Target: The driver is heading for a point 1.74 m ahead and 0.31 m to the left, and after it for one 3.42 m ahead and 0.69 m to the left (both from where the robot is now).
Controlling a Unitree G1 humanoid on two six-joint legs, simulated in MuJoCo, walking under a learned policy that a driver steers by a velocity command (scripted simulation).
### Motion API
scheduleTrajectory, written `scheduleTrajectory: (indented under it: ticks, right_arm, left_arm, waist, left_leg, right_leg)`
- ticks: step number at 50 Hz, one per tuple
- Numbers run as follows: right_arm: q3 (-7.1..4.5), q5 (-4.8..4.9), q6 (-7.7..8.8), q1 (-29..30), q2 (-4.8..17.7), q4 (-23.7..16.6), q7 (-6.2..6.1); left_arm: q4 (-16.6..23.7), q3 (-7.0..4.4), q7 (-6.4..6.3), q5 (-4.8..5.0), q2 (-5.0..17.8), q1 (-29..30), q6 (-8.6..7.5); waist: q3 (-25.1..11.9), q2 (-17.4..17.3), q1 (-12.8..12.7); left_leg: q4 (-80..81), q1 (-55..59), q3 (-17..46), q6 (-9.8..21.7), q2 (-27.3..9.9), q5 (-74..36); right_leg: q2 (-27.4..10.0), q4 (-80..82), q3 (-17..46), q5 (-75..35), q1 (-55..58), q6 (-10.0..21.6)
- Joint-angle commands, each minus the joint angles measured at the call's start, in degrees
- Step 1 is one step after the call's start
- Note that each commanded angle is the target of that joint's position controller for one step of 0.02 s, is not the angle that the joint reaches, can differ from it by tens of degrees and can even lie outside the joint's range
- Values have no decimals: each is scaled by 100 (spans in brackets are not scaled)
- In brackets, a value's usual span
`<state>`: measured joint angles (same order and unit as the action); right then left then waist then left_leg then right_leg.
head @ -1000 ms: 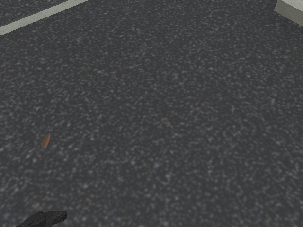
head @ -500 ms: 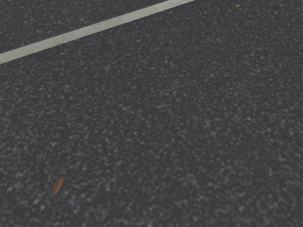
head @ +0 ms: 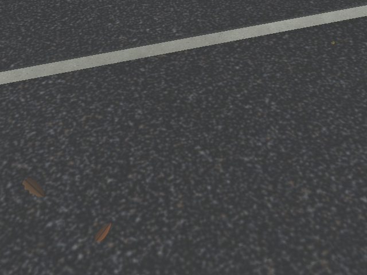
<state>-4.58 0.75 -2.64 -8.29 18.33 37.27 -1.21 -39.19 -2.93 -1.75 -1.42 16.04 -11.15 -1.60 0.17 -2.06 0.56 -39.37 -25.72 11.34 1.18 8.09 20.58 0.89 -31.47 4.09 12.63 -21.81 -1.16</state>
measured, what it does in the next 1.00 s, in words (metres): steps on the spot, turning left: left foot, then right foot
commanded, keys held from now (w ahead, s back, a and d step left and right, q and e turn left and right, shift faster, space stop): q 0.52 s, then no key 0.32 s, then w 0.16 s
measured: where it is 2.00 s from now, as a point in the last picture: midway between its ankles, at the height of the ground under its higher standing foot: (130, 274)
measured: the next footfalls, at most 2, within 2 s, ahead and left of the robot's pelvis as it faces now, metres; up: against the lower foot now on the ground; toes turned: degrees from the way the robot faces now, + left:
left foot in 0.36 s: +0.01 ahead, +0.13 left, +0.00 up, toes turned +15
right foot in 0.80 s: +0.09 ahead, -0.09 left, +0.00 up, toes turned +25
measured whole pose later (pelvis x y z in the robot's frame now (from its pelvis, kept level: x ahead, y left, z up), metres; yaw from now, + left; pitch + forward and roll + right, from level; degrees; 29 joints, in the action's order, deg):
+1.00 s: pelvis +0.02 +0.01 +0.01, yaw +25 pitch +0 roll +0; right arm -2.9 0.4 -0.6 -12.8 15.0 40.4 -0.1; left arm -40.5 -2.1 -0.9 -0.2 13.5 -13.6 -1.1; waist -0.9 -0.7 -0.1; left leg -40.0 -17.7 1.3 0.8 2.0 24.8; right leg -0.6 -29.8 0.8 17.8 -12.5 0.7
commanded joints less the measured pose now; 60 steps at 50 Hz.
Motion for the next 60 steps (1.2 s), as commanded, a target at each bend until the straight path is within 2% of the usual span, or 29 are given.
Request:
scheduleTrajectory:
  ticks: [1, 2, 4, 6, 10, 13, 17, 18, 19, 20, 21, 23, 24, 30, 36, 39, 40, 41, 42, 43, 44, 46, 50, 54, 55, 56, 57, 58, 60]
  right_arm:
    - [-278, -28, 161, -263, 938, -452, 42]
    - [-312, 22, 97, -344, 924, -314, 27]
    - [-262, 36, -48, -400, 660, -245, -3]
    - [-179, 82, -83, -181, 406, -382, 19]
    - [-90, 58, -63, 204, 225, -645, 104]
    - [-119, 55, -81, 152, 315, -694, 182]
    - [-215, 49, -107, -382, 349, -542, 249]
    - [-289, 34, -94, -595, 525, -491, 201]
    - [-453, 5, -53, -757, 1231, -597, 102]
    - [-443, -203, 61, -685, 1448, -712, 135]
    - [-384, -270, 170, -721, 1199, -664, 165]
    - [-272, -80, 223, -192, 857, -613, 93]
    - [-220, 13, 191, -3, 753, -634, 54]
    - [-161, -57, 130, -65, 672, -541, -77]
    - [-102, -103, 89, -14, 678, -439, 21]
    - [28, -35, 106, 103, 401, -363, 36]
    - [79, -107, 150, -110, 241, -317, 33]
    - [90, -215, 208, -474, 168, -276, 51]
    - [74, -195, 223, -368, 205, -309, 37]
    - [59, -226, 213, -305, 311, -216, 20]
    - [45, -206, 191, -60, 289, -206, 23]
    - [-1, -132, 169, 70, 303, -254, 38]
    - [-1, 43, 447, 124, 151, -240, 158]
    - [-23, 4, 609, -599, 8, 174, 285]
    - [-66, 0, 615, -1026, 85, 324, 284]
    - [-134, 12, 639, -1643, 360, 424, 239]
    - [-287, -23, 663, -1940, 1051, 411, 269]
    - [-224, -66, 739, -1953, 847, 396, 268]
    - [-90, -74, 830, -1669, 500, 329, 222]
  left_arm:
    - [514, -315, -37, -161, 1002, -75, -49]
    - [539, -269, -54, -68, 800, 125, -33]
    - [577, -221, -90, 62, 678, 300, 10]
    - [542, -243, -123, 26, 720, 221, 78]
    - [469, -361, -149, 41, 940, 72, 173]
    - [439, -432, -84, 113, 1083, 156, 176]
    - [327, -445, -36, 291, 1036, 271, 159]
    - [192, -401, -13, 254, 836, -35, 145]
    - [368, -275, 29, -33, 442, -79, 140]
    - [652, -265, -20, -53, 504, 475, 108]
    - [667, -336, -58, 62, 764, 773, 101]
    - [485, -397, -133, 80, 803, 647, 142]
    - [459, -417, -158, 50, 833, 558, 166]
    - [342, -272, -40, 119, 472, 459, 144]
    - [388, -241, 78, 182, 523, 510, 115]
    - [281, -195, 154, 114, 363, 166, 29]
    - [316, -215, 145, 12, 571, 90, 2]
    - [388, -278, 119, -55, 983, 135, 4]
    - [307, -196, 148, -73, 718, 417, -9]
    - [385, -94, 177, -36, 357, 618, -40]
    - [335, -99, 165, -9, 359, 464, -36]
    - [222, -234, 106, 87, 888, 38, -19]
    - [146, -253, 16, 192, 930, -387, -19]
    - [223, -233, 101, 325, 844, 28, 39]
    - [244, -174, 121, 287, 646, 71, 17]
    - [374, -41, 166, 218, 241, 281, -37]
    - [677, -13, 152, 264, 164, 379, -147]
    - [702, -131, 129, 355, 578, 511, -241]
    - [536, -156, 196, 365, 609, 311, -343]
  waist:
    - [-696, 1359, 21]
    - [-574, 994, 81]
    - [-407, 879, 66]
    - [-320, 1061, -47]
    - [-553, 1342, -281]
    - [-614, 1456, -288]
    - [-594, 1281, 22]
    - [-606, 779, 43]
    - [-643, -1020, -107]
    - [-718, -1542, 153]
    - [-795, -952, 365]
    - [-495, -479, 39]
    - [-458, -567, -53]
    - [-722, -585, -17]
    - [-446, -725, 132]
    - [-413, -502, -180]
    - [-529, -139, -90]
    - [-598, 882, 267]
    - [-508, 1494, 363]
    - [-495, 1243, 293]
    - [-431, 1185, 88]
    - [126, 1376, -113]
    - [567, 1287, -269]
    - [212, 964, 179]
    - [8, 805, 341]
    - [-161, 53, 557]
    - [-83, -1396, 561]
    - [213, -1059, 608]
    - [380, -415, 385]
  left_leg:
    - [-2576, -1173, -282, -285, -325, 1367]
    - [-2903, -1196, -367, -397, -403, 1020]
    - [-3285, -1290, -521, -599, -512, 529]
    - [-2845, -1229, -843, -692, -581, 234]
    - [-1561, -710, -1088, -698, -848, 305]
    - [-737, -34, -1356, -540, -862, 265]
    - [1148, 1089, -1656, -50, -632, -815]
    - [1642, 1841, -1266, 156, -725, -1569]
    - [1736, 2849, 790, 733, -2240, -3728]
    - [1782, 2518, 1901, 1924, -3134, -4549]
    - [1933, 2342, 1639, 1974, -2897, -3859]
    - [1863, 2089, 873, 1311, -2226, -3133]
    - [1857, 1926, 729, 1197, -2090, -3189]
    - [1792, 1897, 545, 1153, -1847, -2897]
    - [1754, 1368, 986, 1225, -1902, -2065]
    - [1524, 1057, 935, 846, -1595, -1837]
    - [1296, 781, 760, 501, -1349, -1271]
    - [706, 503, 142, 169, -764, -239]
    - [851, 855, -289, -90, -696, 123]
    - [962, 1230, -402, -196, -764, -108]
    - [830, 1185, -577, -185, -600, -75]
    - [186, 514, -1009, -150, -423, 424]
    - [-415, -330, -1065, 78, -838, 875]
    - [1305, 1713, -1538, 230, -539, -609]
    - [1332, 2384, -1343, 239, -638, -661]
    - [1861, 3054, -147, 479, -1464, -102]
    - [2617, 3398, 2101, 1261, -2620, 922]
    - [2865, 3270, 2838, 1736, -3014, 1163]
    - [2820, 3365, 1933, 1460, -2655, 941]
  right_leg:
    - [-2438, 1195, 2312, -2532, 1380, 1661]
    - [-2035, 1063, 1654, -2462, 1324, 1391]
    - [-1643, 992, 926, -2438, 1312, 1156]
    - [-1426, 1095, 438, -2355, 1347, 1155]
    - [-1662, 1059, 158, -2315, 1660, 1298]
    - [-1822, 1035, 6, -2209, 1488, 1307]
    - [-1752, 397, -336, -1651, 1166, 874]
    - [-1518, -221, -701, -981, 579, 464]
    - [-827, -2013, -1305, 1452, -1020, -162]
    - [-176, -3249, -583, 2764, -1953, -374]
    - [-266, -3768, -121, 2531, -1957, -326]
    - [-385, -3625, 16, 1602, -1949, -263]
    - [-368, -3520, 14, 1319, -1805, -303]
    - [-203, -2288, -112, 686, -1057, -394]
    - [-175, -944, -205, 946, -41, -245]
    - [-163, 919, -259, -412, 1067, -41]
    - [-649, 1011, 183, -1232, 1621, 113]
    - [-1386, 886, 840, -2301, 1787, 518]
    - [-1647, 1119, 1228, -1597, 966, 1076]
    - [-1305, 1272, 1007, -199, 805, 961]
    - [-977, 1346, 808, 1083, 787, 721]
    - [-1210, 1799, 1272, 2866, 694, 854]
    - [-1807, 2059, 1966, 2689, 998, 1304]
    - [-1129, 1531, 835, 1582, 268, 1037]
    - [-964, 1077, 608, 1363, -66, 886]
    - [-528, -249, 84, 1138, -725, 547]
    - [69, -1826, -524, 1524, -1962, 224]
    - [-111, -2934, -64, 2086, -2666, 233]
    - [-482, -3448, 69, 1083, -3121, 421]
